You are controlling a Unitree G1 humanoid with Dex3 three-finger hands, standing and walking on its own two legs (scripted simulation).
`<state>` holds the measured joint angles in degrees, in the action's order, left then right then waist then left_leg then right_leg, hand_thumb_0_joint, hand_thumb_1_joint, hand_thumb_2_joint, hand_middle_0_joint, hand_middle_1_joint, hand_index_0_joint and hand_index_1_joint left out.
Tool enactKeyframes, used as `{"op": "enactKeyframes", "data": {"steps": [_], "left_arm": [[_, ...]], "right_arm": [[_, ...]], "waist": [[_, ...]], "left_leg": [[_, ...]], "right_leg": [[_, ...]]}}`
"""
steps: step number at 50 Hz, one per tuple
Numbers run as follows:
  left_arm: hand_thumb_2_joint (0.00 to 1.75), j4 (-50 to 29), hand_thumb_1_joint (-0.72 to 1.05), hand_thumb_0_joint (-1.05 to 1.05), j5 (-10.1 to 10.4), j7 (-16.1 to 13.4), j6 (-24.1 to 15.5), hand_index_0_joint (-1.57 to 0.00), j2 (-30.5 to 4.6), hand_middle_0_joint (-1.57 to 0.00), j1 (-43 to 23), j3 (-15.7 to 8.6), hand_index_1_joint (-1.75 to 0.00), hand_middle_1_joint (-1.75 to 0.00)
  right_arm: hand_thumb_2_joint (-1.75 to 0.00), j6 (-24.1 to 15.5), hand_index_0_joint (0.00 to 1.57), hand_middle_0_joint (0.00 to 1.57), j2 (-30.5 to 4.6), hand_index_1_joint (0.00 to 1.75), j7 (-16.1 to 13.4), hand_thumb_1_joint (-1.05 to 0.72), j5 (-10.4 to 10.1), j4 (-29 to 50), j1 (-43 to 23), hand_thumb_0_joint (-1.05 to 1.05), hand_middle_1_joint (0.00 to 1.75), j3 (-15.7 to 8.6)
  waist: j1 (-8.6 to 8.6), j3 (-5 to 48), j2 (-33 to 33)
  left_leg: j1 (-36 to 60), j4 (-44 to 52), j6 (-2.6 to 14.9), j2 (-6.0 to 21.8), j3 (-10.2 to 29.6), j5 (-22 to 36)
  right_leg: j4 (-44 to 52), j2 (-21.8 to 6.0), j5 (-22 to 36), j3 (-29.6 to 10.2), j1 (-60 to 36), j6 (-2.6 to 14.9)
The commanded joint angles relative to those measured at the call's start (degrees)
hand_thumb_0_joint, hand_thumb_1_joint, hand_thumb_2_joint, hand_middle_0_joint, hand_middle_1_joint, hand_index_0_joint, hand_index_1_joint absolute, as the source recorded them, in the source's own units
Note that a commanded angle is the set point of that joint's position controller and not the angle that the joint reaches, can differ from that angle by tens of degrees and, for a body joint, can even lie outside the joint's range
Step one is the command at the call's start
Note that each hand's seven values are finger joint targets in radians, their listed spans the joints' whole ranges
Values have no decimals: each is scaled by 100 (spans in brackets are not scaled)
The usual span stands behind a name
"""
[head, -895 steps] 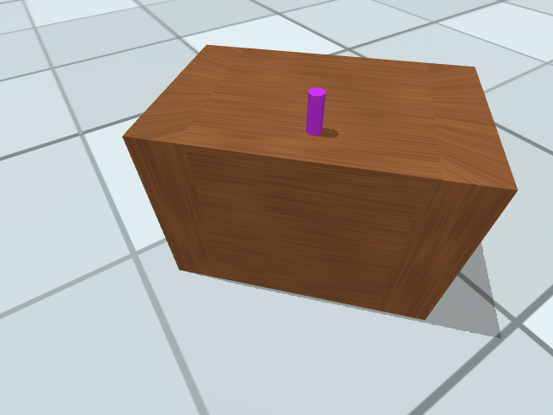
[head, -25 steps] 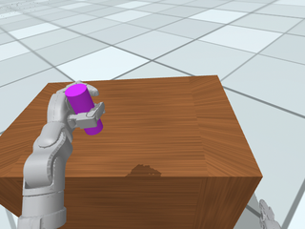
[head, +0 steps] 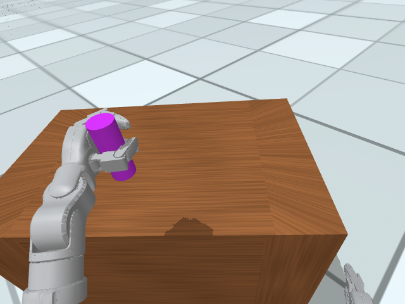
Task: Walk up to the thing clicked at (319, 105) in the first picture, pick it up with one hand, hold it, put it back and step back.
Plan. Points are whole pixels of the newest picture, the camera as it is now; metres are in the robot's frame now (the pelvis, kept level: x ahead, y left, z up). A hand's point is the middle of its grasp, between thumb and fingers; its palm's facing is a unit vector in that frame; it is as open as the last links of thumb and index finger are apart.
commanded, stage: hold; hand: left
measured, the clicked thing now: (113, 149) +0.33 +0.18 +0.22
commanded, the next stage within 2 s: crouch in 0.02 s
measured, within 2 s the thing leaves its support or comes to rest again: neither
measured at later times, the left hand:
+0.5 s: hand (127, 154) +0.36 +0.17 +0.17, palm faces +0.17 -0.99 +0.00, open 6.1 cm
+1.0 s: hand (133, 158) +0.42 +0.19 +0.12, palm faces +0.17 -0.99 -0.01, open 6.1 cm
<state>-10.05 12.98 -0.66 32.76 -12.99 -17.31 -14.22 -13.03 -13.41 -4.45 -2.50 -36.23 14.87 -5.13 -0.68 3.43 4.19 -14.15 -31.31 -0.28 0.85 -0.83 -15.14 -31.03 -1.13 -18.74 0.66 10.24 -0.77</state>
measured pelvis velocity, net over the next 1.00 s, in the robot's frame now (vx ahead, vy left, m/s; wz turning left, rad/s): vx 0.00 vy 0.00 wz -0.03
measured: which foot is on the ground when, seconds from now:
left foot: down 0.00-1.00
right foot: down 0.00-1.00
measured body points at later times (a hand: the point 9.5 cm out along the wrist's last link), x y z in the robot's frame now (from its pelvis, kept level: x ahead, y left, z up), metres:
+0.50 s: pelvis +0.00 +0.00 +0.00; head -0.02 -0.02 +0.45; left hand +0.35 +0.23 +0.18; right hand +0.16 -0.26 -0.08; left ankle +0.02 +0.12 -0.73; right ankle -0.02 -0.13 -0.73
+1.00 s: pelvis +0.00 +0.00 +0.00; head +0.02 +0.00 +0.44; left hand +0.40 +0.24 +0.12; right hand +0.14 -0.27 -0.08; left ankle +0.02 +0.12 -0.73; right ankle -0.02 -0.13 -0.73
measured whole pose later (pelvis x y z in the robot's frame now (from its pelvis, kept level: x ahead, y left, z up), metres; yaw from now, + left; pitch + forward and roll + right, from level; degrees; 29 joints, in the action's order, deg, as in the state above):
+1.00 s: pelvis +0.00 +0.00 +0.00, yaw -2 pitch +4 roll -1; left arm 36.7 9.5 0.5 -1.7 -17.7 -30.2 -15.5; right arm -10.8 -13.4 -3.7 -1.0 -37.1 12.2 -4.5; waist 3.0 2.8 1.3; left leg -23.4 -34.7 0.0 1.9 -2.0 -15.8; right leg -33.6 -0.2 -18.4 -0.7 19.7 -1.0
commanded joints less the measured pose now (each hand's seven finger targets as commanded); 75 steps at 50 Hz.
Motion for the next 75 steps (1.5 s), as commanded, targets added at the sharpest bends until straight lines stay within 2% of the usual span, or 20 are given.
{"op": "enactKeyframes", "data": {"steps": [1, 10, 14, 18, 26, 35, 37, 39, 46, 49, 52, 53, 55, 57, 60, 67, 69, 70, 72, 75], "left_arm": [[138, -1295, 60, 0, 91, 17, -484, -139, -878, -137, -2309, -304, -149, -149], [133, -1468, 57, 0, 58, -84, -552, -141, -1035, -140, -2665, -435, -146, -146], [133, -661, 56, 0, 5, -77, -564, -140, -785, -139, -2436, -233, -146, -147], [133, -115, 55, 0, -69, -72, -795, -140, -968, -138, -2674, -363, -145, -146], [132, 892, 63, 0, -190, 3, -1896, -140, -1252, -138, -3283, -403, -144, -145], [137, 1710, 60, 0, -273, 2, -3175, -145, -1703, -143, -3884, -462, -150, -151], [139, 2319, 61, 0, -277, 32, -3329, -147, -1466, -145, -3682, -317, -152, -153], [139, 2393, 58, 0, -266, 35, -3510, -148, -1703, -147, -3905, -413, -153, -154], [137, 3005, 57, 0, -257, 123, -3993, -146, -1709, -144, -4101, -343, -150, -151], [137, 3117, 53, 0, -263, 125, -4216, -146, -1938, -145, -4299, -471, -151, -151], [137, 3639, 54, 0, -282, 147, -4292, -146, -1939, -145, -4088, -469, -151, -151], [136, 3356, 55, 0, -270, 183, -4390, -146, -1875, -144, -4357, -380, -150, -150], [136, 3688, 53, 0, -266, 170, -4448, -147, -2167, -146, -4267, -590, -151, -151], [137, 3441, 56, 0, -305, 213, -4561, -146, -1962, -145, -4538, -390, -150, -150], [136, 3697, 55, 0, -250, 198, -4638, -147, -2159, -146, -4413, -543, -150, -150], [136, 3960, 54, 0, -285, 259, -4791, -144, -2016, -143, -4505, -434, -149, -149], [135, 4239, 58, 0, -311, 247, -4808, -144, -2192, -143, -4372, -533, -148, -148], [135, 4064, 61, 0, -313, 282, -4876, -144, -2072, -143, -4580, -429, -148, -148], [136, 3923, 60, 0, -314, 274, -4927, -145, -2382, -144, -4745, -590, -148, -148], [136, 4440, 59, 0, -324, 277, -4894, -146, -2132, -145, -4351, -549, -151, -150]], "right_arm": [[-6, -339, 5, 5, -601, 5, -17, 55, -11, 931, -841, 0, 5, -139], [-4, -329, 5, 5, -578, 5, -37, 58, -10, 824, -710, 0, 5, -183], [-4, -334, 5, 5, -501, 5, -23, 58, -2, 821, -778, 0, 5, -61], [-4, -381, 5, 5, -613, 5, -40, 58, 33, 710, -805, 0, 5, -152], [-4, -510, 5, 5, -522, 5, -1, 58, 67, 716, -894, 0, 5, -34], [-5, -411, 5, 5, -731, 5, -4, 56, 97, 564, -806, 0, 5, -208], [-5, -382, 5, 5, -605, 5, 11, 56, 98, 702, -887, 0, 5, -81], [-5, -321, 5, 5, -830, 5, -14, 56, 96, 753, -824, 0, 5, -259], [-5, -111, 5, 5, -854, 5, 29, 56, 131, 909, -698, 0, 5, -240], [-5, 6, 5, 5, -755, 5, 44, 55, 124, 756, -715, 0, 5, -180], [-5, 100, 5, 5, -837, 5, 30, 55, 141, 818, -635, 0, 5, -238], [-5, 113, 5, 5, -589, 5, 58, 55, 136, 839, -650, 0, 5, -34], [-5, 159, 5, 5, -1087, 5, -4, 54, 143, 1038, -776, 0, 5, -416], [-5, 209, 5, 5, -639, 5, 53, 55, 141, 1070, -677, 0, 5, -66], [-5, 272, 5, 5, -882, 5, 40, 54, 139, 1056, -652, 0, 5, -269], [-5, 389, 5, 5, -713, 5, 93, 54, 151, 1482, -695, 0, 5, -83], [-5, 442, 5, 5, -940, 5, 84, 54, 163, 1415, -416, 0, 5, -281], [-5, 437, 5, 5, -718, 5, 124, 54, 164, 1546, -401, 0, 5, -75], [-5, 470, 5, 5, -847, 5, 97, 53, 157, 1565, -262, 0, 5, -203], [-6, 514, 5, 5, -613, 5, 140, 53, 160, 1484, -162, 0, 5, -47]], "waist": [[-24, 933, -437], [18, 995, -409], [39, 841, -505], [96, 831, -694], [162, 1302, -542], [256, 1781, -49], [288, 1533, -242], [364, 1690, -191], [423, 2038, -214], [351, 1880, -124], [413, 1940, -244], [392, 1949, -132], [474, 2113, -239], [424, 2188, -40], [438, 2359, -98], [468, 2342, -62], [519, 2303, -81], [499, 2316, 30], [561, 2577, -1], [539, 2125, -160]], "left_leg": [[798, 317, 117, -97, -6, 1148], [869, 285, 116, -109, -19, 1258], [740, 338, 136, -107, -5, 1111], [719, 316, 158, -116, -3, 1088], [715, 203, 162, -98, -3, 1144], [779, 83, 90, -8, 17, 1376], [607, 77, 106, -3, -8, 1215], [652, 68, 114, 16, -15, 1288], [787, -127, 115, 123, 50, 1866], [519, -135, 113, 110, 47, 1566], [343, -239, 155, 79, 4, 1528], [295, -260, 153, 63, -8, 1508], [318, -326, 162, 69, 6, 1411], [333, -337, 141, 84, 33, 1315], [279, -491, 152, 94, 41, 1597], [2, -674, 166, 93, 43, 1549], [19, -704, 149, 129, 74, 1537], [-6, -709, 130, 130, 77, 1475], [118, -813, 166, 130, 79, 1626], [-355, -886, 213, 79, 31, 1525]], "right_leg": [[563, 136, 1363, 208, 309, 31], [523, 125, 1472, 213, 384, 24], [559, 108, 1383, 194, 427, 38], [565, 83, 1397, 165, 503, 11], [445, 60, 1489, 96, 522, 9], [275, 126, 1655, 87, 711, 70], [288, 143, 1555, 96, 748, 52], [303, 147, 1627, 74, 759, 56], [117, 205, 1942, 119, 931, 84], [65, 199, 1685, 107, 1061, 103], [28, 160, 1786, 45, 1026, 69], [-12, 152, 1779, 44, 1043, 70], [-59, 156, 1684, 32, 1157, 65], [-93, 165, 1542, 60, 1265, 92], [-234, 174, 1765, 62, 1243, 89], [-385, 181, 1710, 52, 1424, 95], [-431, 210, 1640, 75, 1578, 111], [-458, 211, 1578, 82, 1605, 129], [-511, 201, 1725, 70, 1579, 100], [-585, 179, 1795, 28, 1639, 68]]}}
